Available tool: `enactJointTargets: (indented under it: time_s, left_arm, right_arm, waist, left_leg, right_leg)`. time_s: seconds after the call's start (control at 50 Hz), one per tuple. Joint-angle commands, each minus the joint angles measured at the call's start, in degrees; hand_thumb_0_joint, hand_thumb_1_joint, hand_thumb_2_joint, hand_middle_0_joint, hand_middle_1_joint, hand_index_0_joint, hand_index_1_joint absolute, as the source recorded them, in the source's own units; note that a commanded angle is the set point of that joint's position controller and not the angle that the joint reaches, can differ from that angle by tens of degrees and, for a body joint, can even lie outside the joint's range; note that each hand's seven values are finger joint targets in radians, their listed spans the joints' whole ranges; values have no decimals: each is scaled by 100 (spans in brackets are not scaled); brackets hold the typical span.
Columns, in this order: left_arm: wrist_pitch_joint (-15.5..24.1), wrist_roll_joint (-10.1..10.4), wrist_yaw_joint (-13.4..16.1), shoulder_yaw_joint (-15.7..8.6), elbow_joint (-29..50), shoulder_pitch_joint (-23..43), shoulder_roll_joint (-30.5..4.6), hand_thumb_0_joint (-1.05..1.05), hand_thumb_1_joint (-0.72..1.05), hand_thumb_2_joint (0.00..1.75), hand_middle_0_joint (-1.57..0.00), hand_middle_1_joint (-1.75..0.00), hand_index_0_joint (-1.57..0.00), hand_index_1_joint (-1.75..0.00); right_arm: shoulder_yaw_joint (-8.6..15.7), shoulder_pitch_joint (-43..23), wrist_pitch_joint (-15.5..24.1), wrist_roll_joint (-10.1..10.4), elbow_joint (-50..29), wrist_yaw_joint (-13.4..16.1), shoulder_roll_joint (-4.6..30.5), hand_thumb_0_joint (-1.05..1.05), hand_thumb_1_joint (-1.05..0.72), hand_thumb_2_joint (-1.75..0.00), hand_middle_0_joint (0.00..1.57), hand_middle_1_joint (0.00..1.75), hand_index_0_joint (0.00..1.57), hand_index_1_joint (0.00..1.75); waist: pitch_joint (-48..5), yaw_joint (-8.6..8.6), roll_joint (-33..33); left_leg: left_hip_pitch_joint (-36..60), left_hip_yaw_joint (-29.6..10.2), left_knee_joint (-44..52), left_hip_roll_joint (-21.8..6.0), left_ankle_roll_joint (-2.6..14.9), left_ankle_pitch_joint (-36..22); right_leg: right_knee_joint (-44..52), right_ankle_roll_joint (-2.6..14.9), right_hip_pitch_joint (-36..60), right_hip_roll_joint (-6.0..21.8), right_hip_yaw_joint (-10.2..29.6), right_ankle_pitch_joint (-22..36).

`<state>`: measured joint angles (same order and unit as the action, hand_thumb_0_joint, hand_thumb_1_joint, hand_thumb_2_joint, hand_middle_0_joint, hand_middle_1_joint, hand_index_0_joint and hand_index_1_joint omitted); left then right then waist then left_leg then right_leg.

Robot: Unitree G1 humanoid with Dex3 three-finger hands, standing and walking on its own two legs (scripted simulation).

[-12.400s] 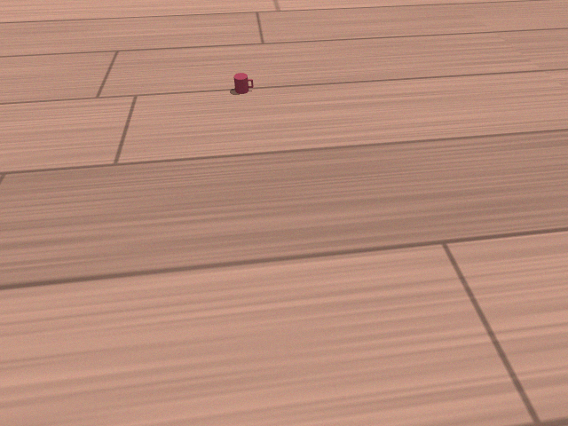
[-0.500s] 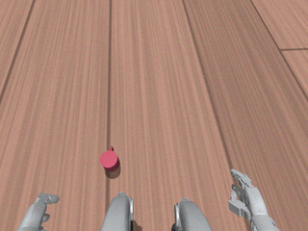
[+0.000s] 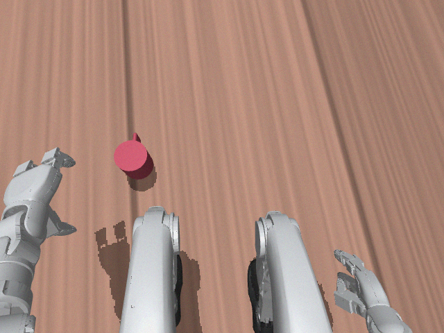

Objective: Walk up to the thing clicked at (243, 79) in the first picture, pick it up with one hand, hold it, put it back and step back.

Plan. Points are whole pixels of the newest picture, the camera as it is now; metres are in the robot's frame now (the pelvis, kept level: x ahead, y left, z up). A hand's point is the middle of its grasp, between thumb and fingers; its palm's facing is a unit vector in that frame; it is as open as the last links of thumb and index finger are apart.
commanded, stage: rise first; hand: left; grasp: from above
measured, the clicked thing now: (135, 155) +0.51 +0.26 -0.40
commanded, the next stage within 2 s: approach in 1.34 s
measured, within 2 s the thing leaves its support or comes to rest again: neither
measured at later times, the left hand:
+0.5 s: hand (80, 181) +0.39 +0.33 -0.22, palm faces -0.45 -0.12 -0.88, open 14.2 cm
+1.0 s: hand (92, 172) +0.42 +0.33 -0.26, palm faces -0.44 -0.07 -0.90, open 14.2 cm
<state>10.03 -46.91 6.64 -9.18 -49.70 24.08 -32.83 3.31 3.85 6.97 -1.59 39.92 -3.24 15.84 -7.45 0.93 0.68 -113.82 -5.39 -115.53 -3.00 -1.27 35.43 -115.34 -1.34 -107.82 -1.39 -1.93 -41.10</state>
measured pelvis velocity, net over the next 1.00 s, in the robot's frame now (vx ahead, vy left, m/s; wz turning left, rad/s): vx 0.00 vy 0.00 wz -0.08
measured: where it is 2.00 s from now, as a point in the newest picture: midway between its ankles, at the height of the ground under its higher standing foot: (216, 307)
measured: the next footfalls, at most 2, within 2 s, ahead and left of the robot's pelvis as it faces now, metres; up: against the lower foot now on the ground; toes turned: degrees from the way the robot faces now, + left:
none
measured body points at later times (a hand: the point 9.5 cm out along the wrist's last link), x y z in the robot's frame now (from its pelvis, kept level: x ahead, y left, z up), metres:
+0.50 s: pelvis -0.02 +0.00 -0.08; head +0.20 +0.06 +0.31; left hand +0.41 +0.34 -0.17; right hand +0.07 -0.28 -0.19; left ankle +0.09 +0.13 -0.41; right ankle +0.08 -0.13 -0.41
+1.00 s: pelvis +0.00 +0.00 -0.10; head +0.23 +0.06 +0.28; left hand +0.44 +0.33 -0.21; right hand +0.08 -0.28 -0.22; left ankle +0.09 +0.13 -0.41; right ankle +0.08 -0.13 -0.41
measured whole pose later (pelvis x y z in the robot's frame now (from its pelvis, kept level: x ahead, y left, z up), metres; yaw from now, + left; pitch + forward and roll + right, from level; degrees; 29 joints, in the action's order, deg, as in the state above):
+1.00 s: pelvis +0.00 +0.00 -0.10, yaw -5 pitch +33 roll -8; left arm 17.3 -71.9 22.1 -10.2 -74.8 44.5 -43.6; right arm -0.3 4.2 1.2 -8.2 44.3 -6.8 14.5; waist -3.3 7.4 -2.2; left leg -131.6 -9.6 -134.7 -3.1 -1.4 36.9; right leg -132.6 -2.3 -124.2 -3.5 -4.1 -42.2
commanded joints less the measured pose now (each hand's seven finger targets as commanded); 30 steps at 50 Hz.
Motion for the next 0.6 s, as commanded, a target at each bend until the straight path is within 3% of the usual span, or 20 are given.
enactJointTargets:
  time_s: [0.0,0.02,0.1,0.16,0.2,0.22,0.28,0.34,0.4,0.44,0.5,0.58]
  left_arm:
    - [194,-348,264,-524,362,1406,-2075,0,-53,101,-4,-109,-5,-108]
    - [209,-434,279,-445,157,1422,-1972,0,-54,102,-4,-108,-4,-108]
    - [361,-700,370,-449,-222,1859,-2201,0,-55,103,-4,-106,-5,-106]
    - [505,-977,477,-304,-452,2211,-2199,0,-54,103,-5,-105,-5,-104]
    - [596,-1182,626,-375,-601,2421,-2414,0,-56,104,-5,-102,-5,-102]
    - [626,-1237,686,-301,-653,2452,-2289,0,-55,103,-5,-102,-6,-102]
    - [700,-1492,922,-357,-820,2781,-2520,0,-56,103,-6,-101,-5,-101]
    - [691,-1718,1100,-290,-1098,2907,-2478,0,-57,104,-6,-99,-5,-100]
    - [671,-1876,1227,-233,-1167,3200,-2513,0,-57,103,-6,-99,-5,-100]
    - [643,-1963,1305,-249,-1362,3217,-2614,0,-55,101,-6,-99,-6,-100]
    - [641,-2058,1377,-228,-1439,3408,-2667,0,-55,101,-7,-100,-7,-100]
    - [642,-2163,1433,-233,-1440,3484,-2714,0,-55,100,-6,-101,-6,-101]
  right_arm:
    - [393,811,53,-4,-346,97,1127,0,-86,-89,20,30,20,30]
    - [360,847,12,-9,-322,85,1095,0,-86,-89,20,30,20,30]
    - [290,884,-123,-40,-250,48,1107,0,-86,-89,20,30,20,30]
    - [239,877,-213,-91,-203,13,1126,0,-87,-90,20,30,20,30]
    - [205,934,-270,-118,-153,-12,1142,0,-88,-90,20,30,20,30]
    - [191,956,-288,-142,-111,-27,1141,0,-89,-90,20,30,20,30]
    - [159,1041,-354,-193,-16,-62,1190,0,-89,-90,20,30,20,30]
    - [135,1082,-405,-262,87,-96,1202,0,-90,-90,20,30,20,30]
    - [128,1137,-438,-338,128,-132,1198,0,-90,-90,20,30,20,30]
    - [128,1092,-441,-387,175,-144,1210,0,-90,-90,20,30,20,30]
    - [125,1100,-441,-444,219,-166,1215,0,-90,-90,20,30,20,30]
    - [127,1111,-465,-487,228,-188,1202,0,-90,-90,20,30,20,30]
  waist:
    - [-3738,16,533]
    - [-3586,73,462]
    - [-3257,111,488]
    - [-3040,222,718]
    - [-3068,248,786]
    - [-3093,271,810]
    - [-3220,311,1033]
    - [-3192,352,1196]
    - [-3256,452,1148]
    - [-3220,410,1179]
    - [-3188,479,1213]
    - [-3425,490,1201]
  left_leg:
    - [2748,323,1050,155,254,-300]
    - [2568,317,1000,165,266,-237]
    - [2114,253,845,191,281,185]
    - [2035,163,790,186,265,464]
    - [1883,208,623,218,261,441]
    - [1937,203,560,216,257,333]
    - [2008,194,396,202,224,122]
    - [2035,176,304,190,195,8]
    - [1915,264,81,195,223,-149]
    - [1874,270,16,181,223,-93]
    - [1752,248,-57,175,230,8]
    - [1791,259,-234,171,245,-220]
  right_leg:
    - [1464,303,1198,-97,-258,688]
    - [1394,311,1098,-107,-295,628]
    - [1173,332,677,-126,-350,208]
    - [924,352,308,-131,-437,89]
    - [838,369,210,-145,-432,59]
    - [786,364,164,-132,-453,162]
    - [582,382,-90,-139,-506,343]
    - [397,382,-242,-138,-569,489]
    - [400,367,-214,-149,-554,616]
    - [356,371,-320,-160,-566,555]
    - [264,362,-371,-162,-597,494]
    - [179,341,-275,-182,-603,733]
